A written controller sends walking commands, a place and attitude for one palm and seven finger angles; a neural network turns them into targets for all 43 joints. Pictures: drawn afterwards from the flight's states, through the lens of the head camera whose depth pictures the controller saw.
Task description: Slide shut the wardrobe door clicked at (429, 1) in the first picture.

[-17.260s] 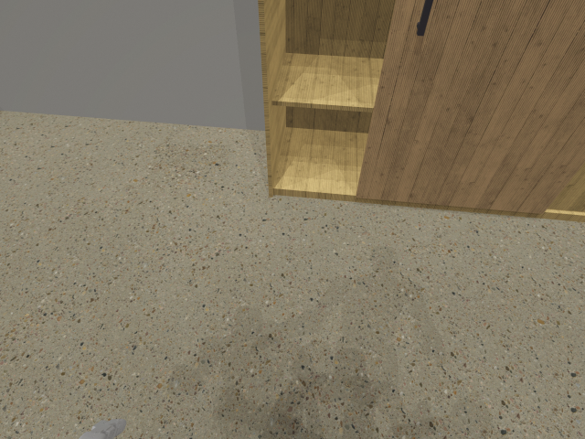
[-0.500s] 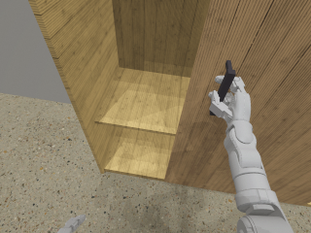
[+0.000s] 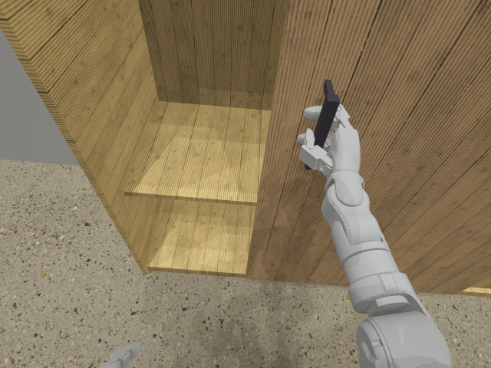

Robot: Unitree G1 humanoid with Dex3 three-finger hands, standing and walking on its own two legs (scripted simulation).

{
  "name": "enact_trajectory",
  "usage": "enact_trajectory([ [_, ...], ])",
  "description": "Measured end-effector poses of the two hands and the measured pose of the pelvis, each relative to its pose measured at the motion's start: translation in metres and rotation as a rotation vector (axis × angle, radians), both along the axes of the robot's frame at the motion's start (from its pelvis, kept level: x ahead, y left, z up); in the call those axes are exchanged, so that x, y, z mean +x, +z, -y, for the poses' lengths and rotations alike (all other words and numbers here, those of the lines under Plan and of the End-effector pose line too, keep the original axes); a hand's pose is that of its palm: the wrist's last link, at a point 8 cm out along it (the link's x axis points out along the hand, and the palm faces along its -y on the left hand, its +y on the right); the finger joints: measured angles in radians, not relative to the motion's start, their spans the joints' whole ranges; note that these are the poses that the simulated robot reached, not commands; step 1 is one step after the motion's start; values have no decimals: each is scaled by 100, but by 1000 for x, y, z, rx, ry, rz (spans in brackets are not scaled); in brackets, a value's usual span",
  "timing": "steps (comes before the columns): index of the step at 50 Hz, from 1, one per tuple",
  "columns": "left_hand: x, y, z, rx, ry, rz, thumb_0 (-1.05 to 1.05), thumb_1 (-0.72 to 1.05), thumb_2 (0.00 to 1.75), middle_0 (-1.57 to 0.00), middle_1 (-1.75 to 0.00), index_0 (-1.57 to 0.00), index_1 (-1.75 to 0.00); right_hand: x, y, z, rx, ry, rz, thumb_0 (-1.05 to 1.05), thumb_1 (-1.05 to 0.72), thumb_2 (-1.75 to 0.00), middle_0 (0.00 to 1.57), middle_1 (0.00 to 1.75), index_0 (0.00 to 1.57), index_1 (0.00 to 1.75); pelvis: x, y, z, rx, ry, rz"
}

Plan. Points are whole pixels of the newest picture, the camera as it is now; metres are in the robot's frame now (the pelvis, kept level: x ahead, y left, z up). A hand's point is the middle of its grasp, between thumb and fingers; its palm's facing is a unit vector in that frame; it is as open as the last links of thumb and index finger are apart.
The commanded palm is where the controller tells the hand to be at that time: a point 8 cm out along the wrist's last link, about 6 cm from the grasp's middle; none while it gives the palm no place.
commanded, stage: tug the door sideways, standing still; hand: right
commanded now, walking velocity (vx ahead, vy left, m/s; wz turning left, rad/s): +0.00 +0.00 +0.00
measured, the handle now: (318, 127) +0.49 -0.08 +0.13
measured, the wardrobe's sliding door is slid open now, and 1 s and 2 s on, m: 0.40 0.40 0.29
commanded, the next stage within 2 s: step sideways, sliding the door along in 0.46 s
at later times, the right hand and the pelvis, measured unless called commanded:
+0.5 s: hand (303, 150) +0.43 -0.05 +0.13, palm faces +0.05 +1.00 -0.05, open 5.7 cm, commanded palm +0.41 -0.04 +0.13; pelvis -0.02 +0.00 +0.00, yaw +0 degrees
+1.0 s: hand (305, 150) +0.43 -0.05 +0.13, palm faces +0.03 +0.99 -0.15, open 5.9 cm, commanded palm +0.42 -0.04 +0.13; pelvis -0.01 +0.05 +0.00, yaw -2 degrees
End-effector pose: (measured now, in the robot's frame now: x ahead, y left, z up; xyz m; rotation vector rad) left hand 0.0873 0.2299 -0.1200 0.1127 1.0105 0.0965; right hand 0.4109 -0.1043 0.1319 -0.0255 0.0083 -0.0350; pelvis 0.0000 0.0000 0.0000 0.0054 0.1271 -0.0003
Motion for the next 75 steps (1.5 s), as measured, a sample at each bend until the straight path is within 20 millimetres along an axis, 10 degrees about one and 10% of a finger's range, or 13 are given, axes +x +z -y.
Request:
enact_trajectory([
  [16, -60, -12, -2, -5, 11, -100, 1, 91, 89, -20, -30, -20, -30, -1, -1, -2, -26, -11, 18, 0, -81, -82, 33, 140, 25, 140, -18, -4, 3, 3, -7, -8],
  [32, -46, -7, -12, 30, 42, -48, 1, 91, 89, -20, -30, -20, -30, 2, 1, 3, -84, 41, 32, 0, -77, -82, 36, 140, 27, 140, -22, -2, 0, -1, 15, 20],
  [50, 21, -13, -34, 40, -34, -49, 1, 91, 89, -20, -30, -20, -30, 1, 3, 1, -121, 8, 20, 0, -76, -84, 40, 137, 26, 140, -13, -2, -47, -4, -39, 150],
  [75, 186, -7, -111, 24, -250, 131, 1, 91, 89, -20, -30, -20, -30, -1, -5, -28, -85, -256, 117, 0, -80, -87, 43, 140, 16, 140, 52, -12, -162, -3, -152, 195],
])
